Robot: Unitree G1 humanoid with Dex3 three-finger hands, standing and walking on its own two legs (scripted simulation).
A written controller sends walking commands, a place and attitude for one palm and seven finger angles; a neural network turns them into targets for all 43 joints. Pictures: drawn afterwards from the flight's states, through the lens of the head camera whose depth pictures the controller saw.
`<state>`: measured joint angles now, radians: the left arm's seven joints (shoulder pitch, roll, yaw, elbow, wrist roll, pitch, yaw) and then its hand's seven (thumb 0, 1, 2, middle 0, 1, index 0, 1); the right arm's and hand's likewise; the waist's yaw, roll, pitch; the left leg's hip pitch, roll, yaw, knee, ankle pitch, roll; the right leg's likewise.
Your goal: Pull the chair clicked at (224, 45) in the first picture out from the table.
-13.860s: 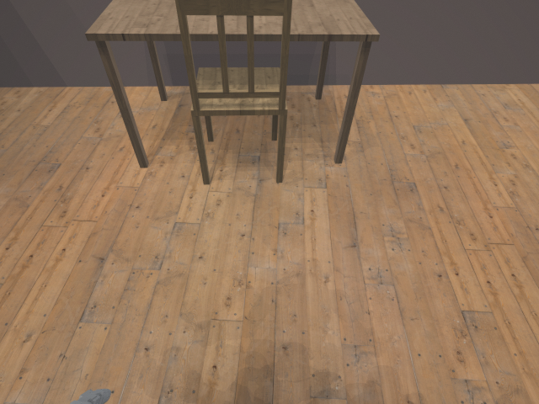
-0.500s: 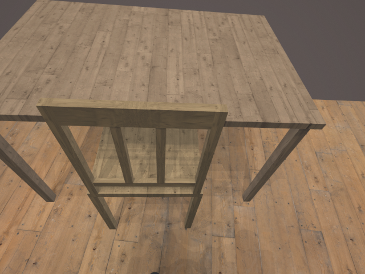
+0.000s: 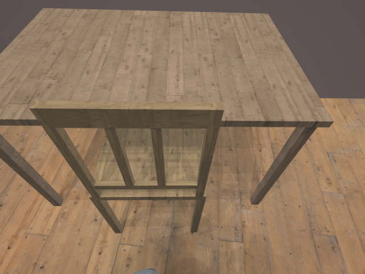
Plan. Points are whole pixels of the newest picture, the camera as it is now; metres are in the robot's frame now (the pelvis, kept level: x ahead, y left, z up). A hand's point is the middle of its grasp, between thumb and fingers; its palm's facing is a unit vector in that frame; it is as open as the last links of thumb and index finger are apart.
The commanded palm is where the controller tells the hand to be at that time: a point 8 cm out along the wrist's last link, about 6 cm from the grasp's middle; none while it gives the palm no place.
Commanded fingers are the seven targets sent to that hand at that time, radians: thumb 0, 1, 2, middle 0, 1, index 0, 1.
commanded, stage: come to a stop and stand still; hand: left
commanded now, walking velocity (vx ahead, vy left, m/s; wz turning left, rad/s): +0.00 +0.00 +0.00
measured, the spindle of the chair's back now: (122, 159) +0.42 +0.18 -0.06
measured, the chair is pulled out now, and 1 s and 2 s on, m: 0.00 0.00 0.00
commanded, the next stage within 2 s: look again from close up in 0.66 s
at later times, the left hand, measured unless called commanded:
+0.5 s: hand out of the picture +0.01 +0.14 -0.16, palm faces -0.01 -0.98 -0.18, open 7.4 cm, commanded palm none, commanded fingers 0.00 0.90 0.90 -0.20 -0.30 -0.20 -0.30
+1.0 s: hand out of the picture +0.00 +0.13 -0.16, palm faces -0.01 -0.99 -0.17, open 7.4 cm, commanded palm none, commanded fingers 0.00 0.90 0.90 -0.20 -0.30 -0.20 -0.30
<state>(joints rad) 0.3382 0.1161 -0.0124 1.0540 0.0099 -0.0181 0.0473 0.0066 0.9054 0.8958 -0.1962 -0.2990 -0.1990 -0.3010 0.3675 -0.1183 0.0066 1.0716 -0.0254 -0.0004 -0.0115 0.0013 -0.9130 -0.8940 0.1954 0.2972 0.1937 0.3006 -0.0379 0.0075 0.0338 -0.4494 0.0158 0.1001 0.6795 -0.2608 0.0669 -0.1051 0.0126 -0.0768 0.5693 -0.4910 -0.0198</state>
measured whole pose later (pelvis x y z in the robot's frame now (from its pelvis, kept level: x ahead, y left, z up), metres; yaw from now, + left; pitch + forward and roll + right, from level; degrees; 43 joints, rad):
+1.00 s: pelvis +0.01 -0.03 +0.01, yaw -1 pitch +0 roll +1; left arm 0.35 0.15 -0.02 1.05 0.01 -0.02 0.05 0.00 0.91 0.90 -0.19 -0.30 -0.20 -0.30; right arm 0.25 -0.14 0.02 1.15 -0.01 -0.01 -0.02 0.00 -0.92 -0.89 0.20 0.30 0.20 0.30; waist -0.01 -0.05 0.04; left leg -0.30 0.01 0.12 0.49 -0.19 0.02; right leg 0.03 0.02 -0.05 0.39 -0.42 -0.05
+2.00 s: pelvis -0.05 -0.04 -0.05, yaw +1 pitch +11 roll +1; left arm 0.32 0.09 0.08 0.25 -0.21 -0.48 -0.26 0.01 0.65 0.78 -0.17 -0.26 -0.17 -0.26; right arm 0.13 -0.27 -0.05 0.63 0.00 -0.21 -0.01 0.01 -0.91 -0.89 0.20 0.30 0.20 0.30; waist -0.02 -0.03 -0.16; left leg -0.89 0.04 0.06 0.96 -0.27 0.01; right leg -0.62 0.02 -0.08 1.07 -0.65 -0.08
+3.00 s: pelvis -0.09 +0.03 -0.07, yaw -1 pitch +11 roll -6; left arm 0.30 0.24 0.13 0.03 -0.22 -0.36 -0.13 -0.01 -0.46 0.31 -0.06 -0.09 -0.06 -0.09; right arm 0.17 -0.23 0.05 0.51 0.02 -0.15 -0.03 0.01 -0.91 -0.89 0.20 0.30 0.20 0.30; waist -0.01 0.06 -0.11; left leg -1.01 0.04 0.03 1.07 -0.27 0.09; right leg -0.69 0.04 -0.10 1.09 -0.60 0.01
